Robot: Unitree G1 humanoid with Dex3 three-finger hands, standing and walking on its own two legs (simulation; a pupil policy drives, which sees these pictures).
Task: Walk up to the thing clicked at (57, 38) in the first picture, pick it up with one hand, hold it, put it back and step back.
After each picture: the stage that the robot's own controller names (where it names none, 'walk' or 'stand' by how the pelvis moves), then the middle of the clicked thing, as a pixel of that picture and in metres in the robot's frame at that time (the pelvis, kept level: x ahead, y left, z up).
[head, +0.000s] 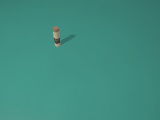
stand; (56, 36) +1.50 +0.33 -0.66
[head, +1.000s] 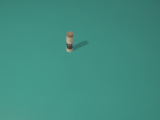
walk; (69, 42) +1.39 +0.13 -0.64
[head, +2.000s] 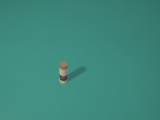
walk; (63, 73) +0.91 +0.15 -0.64
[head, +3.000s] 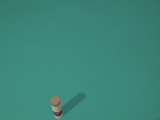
walk; (56, 107) +0.58 +0.20 -0.64
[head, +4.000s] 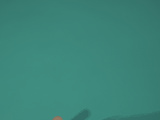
stand; out of the picture +0.43 +0.17 -0.64
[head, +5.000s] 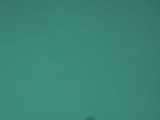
stand; out of the picture +0.42 +0.15 -0.66
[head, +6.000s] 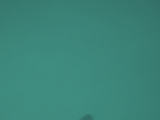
stand; out of the picture +0.43 +0.16 -0.66
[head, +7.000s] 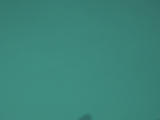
stand; out of the picture +0.42 +0.17 -0.66
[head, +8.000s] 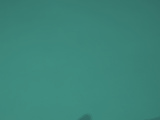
stand; out of the picture +0.41 +0.17 -0.66
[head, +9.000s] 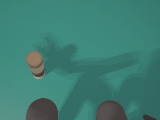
go down; (36, 67) +0.48 +0.20 -0.37
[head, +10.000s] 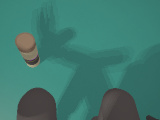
approach; (29, 52) +0.49 +0.22 -0.27
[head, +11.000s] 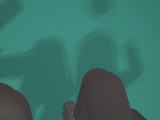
close in; out of the picture +0.47 +0.28 -0.16
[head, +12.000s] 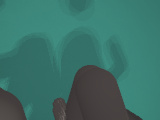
close; out of the picture +0.47 +0.29 -0.16
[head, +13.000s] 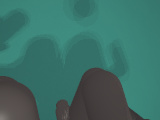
lift; out of the picture +0.40 +0.25 -0.16
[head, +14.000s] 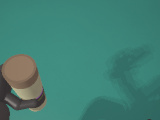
lift; (30, 88) +0.32 +0.17 +0.03
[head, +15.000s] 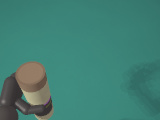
hold; (38, 95) +0.30 +0.15 +0.04
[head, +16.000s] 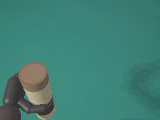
hold; (40, 95) +0.31 +0.15 +0.03
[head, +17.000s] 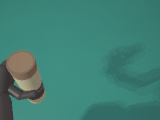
crouch; (30, 81) +0.36 +0.17 -0.01
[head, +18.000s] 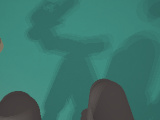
lower; out of the picture +0.50 +0.24 -0.04
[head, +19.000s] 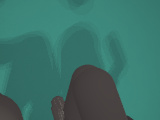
lower; out of the picture +0.47 +0.29 -0.15
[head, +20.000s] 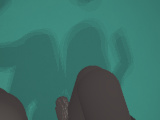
lower; out of the picture +0.45 +0.29 -0.17
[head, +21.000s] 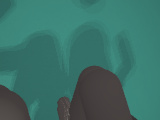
lower; out of the picture +0.44 +0.29 -0.17
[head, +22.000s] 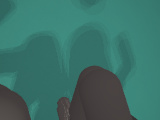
lower; out of the picture +0.43 +0.28 -0.17
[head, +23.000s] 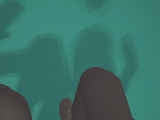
open; out of the picture +0.44 +0.26 -0.17
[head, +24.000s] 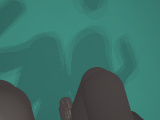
stand; out of the picture +0.44 +0.27 -0.17
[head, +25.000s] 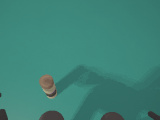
walk; (49, 87) +0.44 +0.19 -0.44
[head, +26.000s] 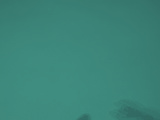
stand; out of the picture +0.40 +0.16 -0.60
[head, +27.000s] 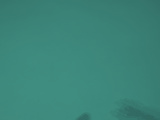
stand; out of the picture +0.40 +0.17 -0.60
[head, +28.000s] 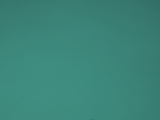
stand; out of the picture +0.42 +0.14 -0.65
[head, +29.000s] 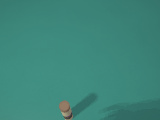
walk; (66, 111) +0.44 +0.17 -0.63
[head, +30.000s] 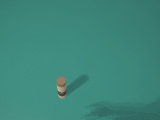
walk; (61, 88) +0.62 +0.12 -0.64
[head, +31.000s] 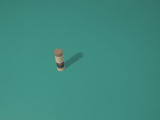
walk; (59, 60) +0.95 +0.24 -0.62
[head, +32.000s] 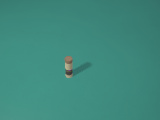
stand; (68, 67) +0.99 +0.15 -0.65
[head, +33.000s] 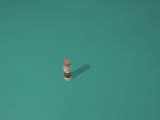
stand; (67, 70) +1.01 +0.16 -0.66
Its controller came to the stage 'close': yes
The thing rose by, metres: 0.69
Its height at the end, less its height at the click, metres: +0.00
